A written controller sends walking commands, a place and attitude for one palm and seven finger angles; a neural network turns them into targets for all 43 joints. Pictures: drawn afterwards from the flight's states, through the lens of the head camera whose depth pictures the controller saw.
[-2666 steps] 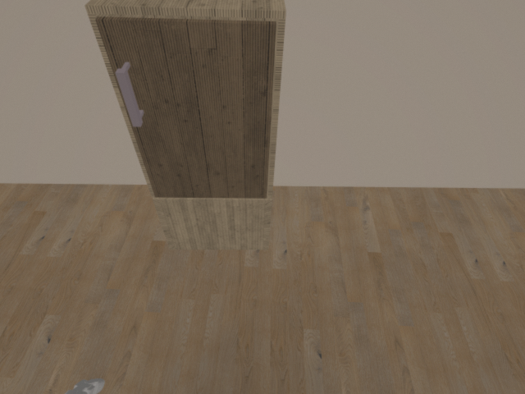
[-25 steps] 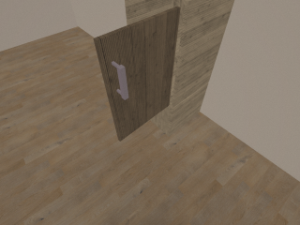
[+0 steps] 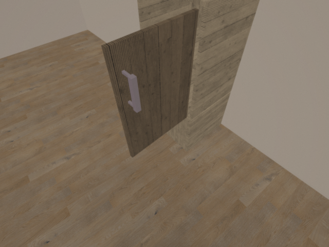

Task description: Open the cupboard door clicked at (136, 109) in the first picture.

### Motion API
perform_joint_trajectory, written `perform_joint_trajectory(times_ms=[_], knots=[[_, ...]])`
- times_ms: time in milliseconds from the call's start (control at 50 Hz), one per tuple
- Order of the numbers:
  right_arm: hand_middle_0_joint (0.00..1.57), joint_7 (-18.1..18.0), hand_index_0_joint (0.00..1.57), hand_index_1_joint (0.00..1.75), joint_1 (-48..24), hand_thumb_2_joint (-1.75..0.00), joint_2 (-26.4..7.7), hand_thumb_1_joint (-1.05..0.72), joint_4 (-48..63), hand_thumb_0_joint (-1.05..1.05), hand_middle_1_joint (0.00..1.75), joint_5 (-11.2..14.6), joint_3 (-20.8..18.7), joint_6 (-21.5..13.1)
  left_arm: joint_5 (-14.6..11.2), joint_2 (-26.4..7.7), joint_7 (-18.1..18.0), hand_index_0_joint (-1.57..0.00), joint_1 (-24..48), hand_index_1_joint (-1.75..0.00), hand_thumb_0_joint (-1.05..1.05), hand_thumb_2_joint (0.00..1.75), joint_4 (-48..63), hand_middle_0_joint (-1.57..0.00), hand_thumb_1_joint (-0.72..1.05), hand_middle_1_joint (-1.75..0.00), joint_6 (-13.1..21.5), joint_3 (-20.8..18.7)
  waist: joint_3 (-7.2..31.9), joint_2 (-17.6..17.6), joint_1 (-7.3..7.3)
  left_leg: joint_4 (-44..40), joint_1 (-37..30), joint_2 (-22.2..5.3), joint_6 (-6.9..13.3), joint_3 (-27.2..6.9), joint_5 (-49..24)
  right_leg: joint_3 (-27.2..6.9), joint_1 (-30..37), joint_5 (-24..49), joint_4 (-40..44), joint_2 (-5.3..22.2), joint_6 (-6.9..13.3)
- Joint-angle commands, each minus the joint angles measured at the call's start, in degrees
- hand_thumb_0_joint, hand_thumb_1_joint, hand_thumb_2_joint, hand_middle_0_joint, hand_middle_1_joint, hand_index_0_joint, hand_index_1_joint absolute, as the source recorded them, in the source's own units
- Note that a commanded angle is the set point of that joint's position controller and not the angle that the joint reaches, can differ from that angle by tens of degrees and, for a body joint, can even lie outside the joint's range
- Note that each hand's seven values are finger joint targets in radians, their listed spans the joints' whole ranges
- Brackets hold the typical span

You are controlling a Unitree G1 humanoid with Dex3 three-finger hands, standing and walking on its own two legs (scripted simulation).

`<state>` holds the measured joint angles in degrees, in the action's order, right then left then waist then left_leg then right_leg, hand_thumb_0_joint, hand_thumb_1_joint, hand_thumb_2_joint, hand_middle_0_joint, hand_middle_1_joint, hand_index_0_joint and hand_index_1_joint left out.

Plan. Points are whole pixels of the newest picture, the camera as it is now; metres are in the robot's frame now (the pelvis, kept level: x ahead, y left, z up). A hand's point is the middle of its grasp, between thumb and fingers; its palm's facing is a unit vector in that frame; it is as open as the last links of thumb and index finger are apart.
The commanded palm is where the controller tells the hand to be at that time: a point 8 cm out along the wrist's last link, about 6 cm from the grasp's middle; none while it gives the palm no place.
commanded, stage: stand and wait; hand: left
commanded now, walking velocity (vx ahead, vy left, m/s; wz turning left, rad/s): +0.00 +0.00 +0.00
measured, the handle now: (131, 91) +0.59 +0.15 +0.02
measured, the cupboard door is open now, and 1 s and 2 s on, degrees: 91 91 91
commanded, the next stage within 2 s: none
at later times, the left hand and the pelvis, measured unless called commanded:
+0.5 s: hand out of the picture +0.09 +0.24 -0.16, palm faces -0.02 -0.94 -0.33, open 7.4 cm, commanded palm none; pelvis +0.01 +0.00 +0.00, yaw +0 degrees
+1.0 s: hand out of the picture +0.10 +0.24 -0.16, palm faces -0.03 -0.95 -0.33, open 7.4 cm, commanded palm none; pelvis +0.03 +0.00 +0.00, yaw +0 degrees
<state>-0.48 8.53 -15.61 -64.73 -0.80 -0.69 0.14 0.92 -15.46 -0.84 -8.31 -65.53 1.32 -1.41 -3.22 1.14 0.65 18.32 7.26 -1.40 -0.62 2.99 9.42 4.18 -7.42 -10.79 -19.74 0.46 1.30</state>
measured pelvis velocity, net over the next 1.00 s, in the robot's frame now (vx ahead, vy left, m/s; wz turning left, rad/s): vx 0.03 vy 0.00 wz -0.01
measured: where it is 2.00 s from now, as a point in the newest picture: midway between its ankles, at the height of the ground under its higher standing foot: outside the picture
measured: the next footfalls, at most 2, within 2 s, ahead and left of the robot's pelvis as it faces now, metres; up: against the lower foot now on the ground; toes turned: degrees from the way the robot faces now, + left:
none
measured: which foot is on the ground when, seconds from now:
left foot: down 0.00-1.00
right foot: down 0.00-1.00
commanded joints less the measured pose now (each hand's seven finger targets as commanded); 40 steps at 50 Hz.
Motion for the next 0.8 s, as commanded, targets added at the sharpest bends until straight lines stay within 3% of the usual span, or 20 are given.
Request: perform_joint_trajectory(times_ms=[0, 280, 380, 780], knots=[[0.20, -0.43, 0.20, 0.30, -0.39, -0.90, -9.81, -0.90, 2.25, 0.00, 0.30, -0.30, -1.75, -0.92, -0.29, -11.27, -0.37, -0.20, 0.91, -0.30, 0.00, 0.90, 2.56, -0.20, 0.90, -0.30, 1.01, -1.53, 2.32, -0.55, -0.22, -2.82, -1.28, -5.81, 1.72, -5.21, -5.03, -6.80, -0.94, 5.83, 5.09, 7.35, 1.30], [0.20, -0.41, 0.20, 0.30, -2.01, -0.90, -11.87, -0.90, 2.82, 0.00, 0.30, -0.25, -1.83, -1.12, -0.33, -13.03, -0.37, -0.20, 2.47, -0.30, 0.00, 0.90, 3.02, -0.20, 0.90, -0.30, 1.36, -1.63, 5.04, -0.54, -0.13, -2.78, -3.35, -6.23, 1.55, -5.12, -8.77, -6.75, 1.82, 11.94, 4.95, 7.67, 1.17], [0.20, -0.36, 0.20, 0.30, -2.32, -0.90, -12.24, -0.90, 2.81, 0.00, 0.30, -0.21, -1.74, -1.01, -0.33, -13.43, -0.28, -0.20, 2.80, -0.30, 0.00, 0.90, 3.07, -0.20, 0.90, -0.30, 1.27, -1.58, 3.51, -1.37, -0.12, -3.27, -3.01, -6.21, 1.44, -5.12, -7.55, -6.72, 1.06, 10.39, 5.64, 7.62, 1.03], [0.20, -0.56, 0.20, 0.30, -2.40, -0.90, -12.84, -0.90, 2.72, 0.00, 0.30, -0.09, -1.70, -1.26, -0.41, -13.78, -0.39, -0.20, 2.78, -0.30, 0.00, 0.90, 3.06, -0.20, 0.90, -0.30, 1.32, -1.38, 4.85, -0.96, -0.04, -3.25, -4.56, -6.58, 1.54, -4.94, -10.77, -6.54, 2.48, 14.13, 5.23, 7.65, 1.09]])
